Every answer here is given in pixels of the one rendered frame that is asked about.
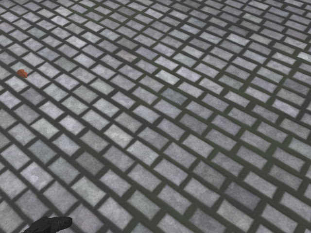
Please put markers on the robot left hand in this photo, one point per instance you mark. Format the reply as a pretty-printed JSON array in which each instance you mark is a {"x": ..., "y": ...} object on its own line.
[{"x": 49, "y": 225}]

